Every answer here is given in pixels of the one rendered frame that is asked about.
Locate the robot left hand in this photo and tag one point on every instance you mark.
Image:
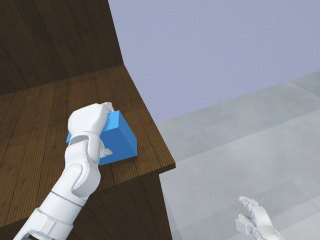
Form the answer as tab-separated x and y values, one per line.
91	119

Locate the sponge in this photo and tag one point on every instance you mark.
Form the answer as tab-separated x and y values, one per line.
117	137

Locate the robot right hand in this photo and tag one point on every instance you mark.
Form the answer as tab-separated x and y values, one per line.
246	224

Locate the robot left forearm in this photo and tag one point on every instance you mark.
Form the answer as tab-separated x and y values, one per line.
53	220

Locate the table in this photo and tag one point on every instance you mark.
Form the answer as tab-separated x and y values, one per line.
56	57

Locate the robot right forearm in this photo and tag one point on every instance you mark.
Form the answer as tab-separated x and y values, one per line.
267	232

